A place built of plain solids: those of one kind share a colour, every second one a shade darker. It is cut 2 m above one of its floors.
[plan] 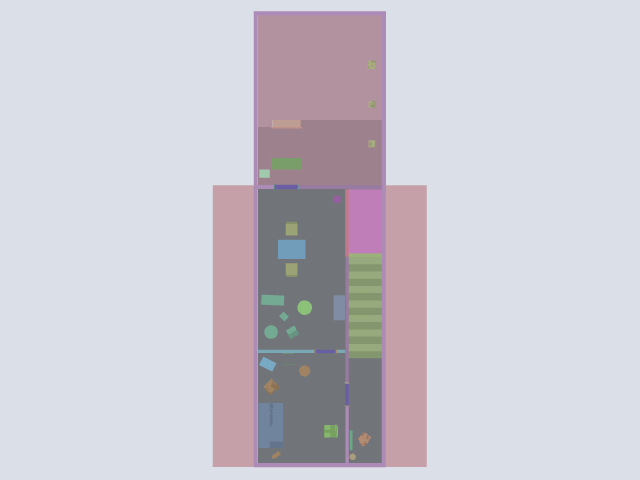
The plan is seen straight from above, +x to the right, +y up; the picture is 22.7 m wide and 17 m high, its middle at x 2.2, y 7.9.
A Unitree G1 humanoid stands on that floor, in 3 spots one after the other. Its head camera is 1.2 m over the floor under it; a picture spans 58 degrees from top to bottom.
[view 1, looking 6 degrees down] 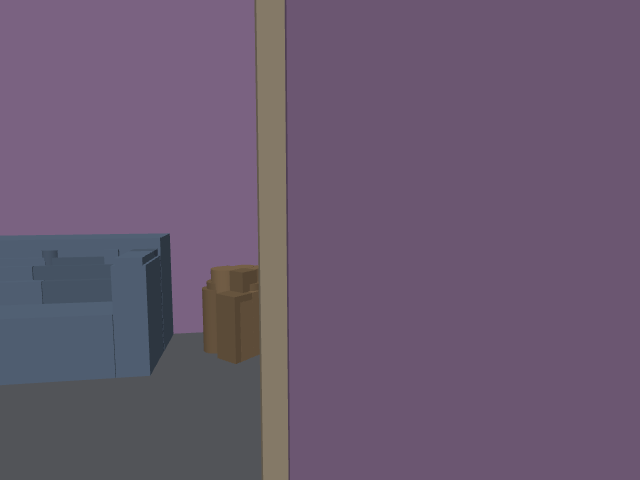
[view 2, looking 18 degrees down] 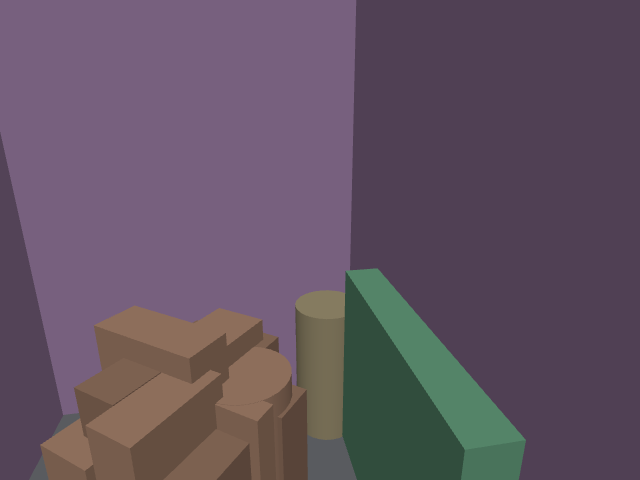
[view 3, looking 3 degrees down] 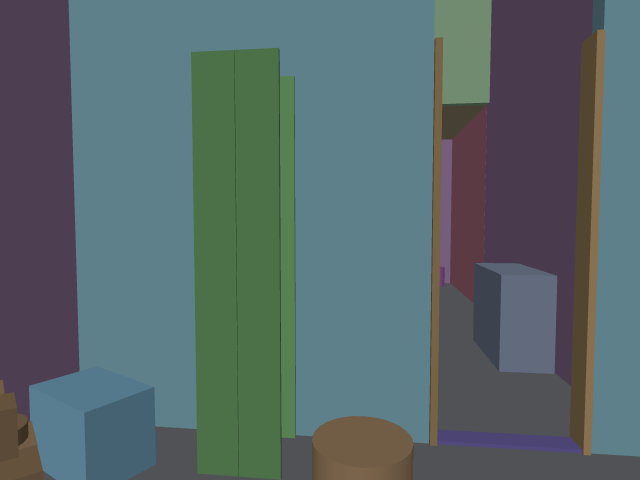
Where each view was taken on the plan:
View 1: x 3.80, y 2.81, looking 171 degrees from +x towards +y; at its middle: wall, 0.60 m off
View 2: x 3.65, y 1.60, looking -101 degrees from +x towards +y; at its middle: wall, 1.72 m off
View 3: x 1.70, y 1.60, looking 97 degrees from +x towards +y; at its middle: kitchen_wall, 2.31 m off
